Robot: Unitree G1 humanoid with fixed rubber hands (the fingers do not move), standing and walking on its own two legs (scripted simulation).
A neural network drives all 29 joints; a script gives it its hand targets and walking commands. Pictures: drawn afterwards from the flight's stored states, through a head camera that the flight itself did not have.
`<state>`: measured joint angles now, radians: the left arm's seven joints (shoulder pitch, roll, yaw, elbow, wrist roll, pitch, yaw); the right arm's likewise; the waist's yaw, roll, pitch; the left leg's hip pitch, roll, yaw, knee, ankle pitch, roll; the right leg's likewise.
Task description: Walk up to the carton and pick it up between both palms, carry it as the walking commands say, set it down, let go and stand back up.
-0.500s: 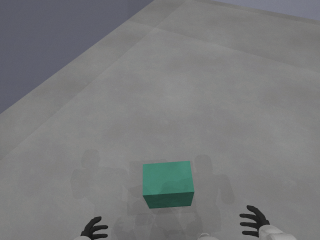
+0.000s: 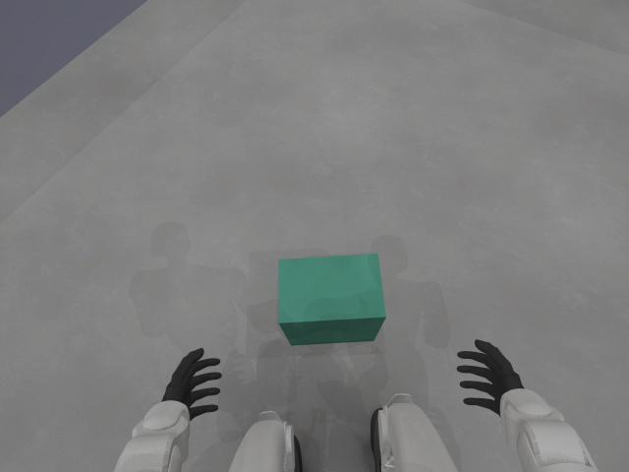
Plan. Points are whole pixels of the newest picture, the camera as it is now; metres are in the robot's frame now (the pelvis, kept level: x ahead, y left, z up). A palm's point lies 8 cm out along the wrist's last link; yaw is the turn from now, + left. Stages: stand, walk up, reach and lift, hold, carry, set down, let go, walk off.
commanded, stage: reach and lift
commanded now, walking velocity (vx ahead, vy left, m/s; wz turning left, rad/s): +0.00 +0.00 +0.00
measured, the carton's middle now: (330, 303) +0.48 +0.00 -0.56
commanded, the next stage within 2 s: none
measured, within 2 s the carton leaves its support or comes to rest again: neither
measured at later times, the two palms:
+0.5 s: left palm (208, 307) +0.37 +0.19 -0.13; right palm (478, 301) +0.36 -0.23 -0.15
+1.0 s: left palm (216, 252) +0.48 +0.20 -0.17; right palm (451, 243) +0.48 -0.22 -0.19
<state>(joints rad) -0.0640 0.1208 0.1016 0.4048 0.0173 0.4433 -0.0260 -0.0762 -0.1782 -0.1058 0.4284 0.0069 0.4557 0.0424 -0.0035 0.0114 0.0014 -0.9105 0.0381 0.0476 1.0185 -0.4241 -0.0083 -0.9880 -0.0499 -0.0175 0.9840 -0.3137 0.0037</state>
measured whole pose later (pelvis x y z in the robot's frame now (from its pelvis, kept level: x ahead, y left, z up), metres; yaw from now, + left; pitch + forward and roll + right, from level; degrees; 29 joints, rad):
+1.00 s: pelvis -0.03 -0.02 -0.05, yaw +3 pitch +39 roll +2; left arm -1.09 0.32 0.27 0.71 -0.08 0.16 -0.02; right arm -1.09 -0.31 -0.26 0.69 0.01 0.20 -0.01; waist -0.01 0.02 0.20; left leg -1.45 0.03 0.01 1.11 -0.34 -0.03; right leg -1.51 -0.06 -0.04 1.07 -0.24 -0.03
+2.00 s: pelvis -0.08 -0.02 -0.29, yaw +4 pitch +30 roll +2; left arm -1.47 0.40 0.07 1.04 -0.26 0.14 0.14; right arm -1.43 -0.44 -0.07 1.01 0.26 0.14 -0.12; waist -0.04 0.02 0.52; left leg -2.02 0.00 -0.02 2.08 -0.60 -0.05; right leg -2.11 -0.04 0.03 2.03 -0.45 -0.01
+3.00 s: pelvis -0.07 -0.01 -0.33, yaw +4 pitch +31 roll +2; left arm -1.50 0.36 0.00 1.10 -0.30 0.06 0.16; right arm -1.56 -0.42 0.03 1.17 0.32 0.06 -0.11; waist -0.04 0.02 0.52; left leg -2.15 -0.01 -0.02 2.20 -0.60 -0.05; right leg -2.24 -0.04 0.05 2.14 -0.45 0.01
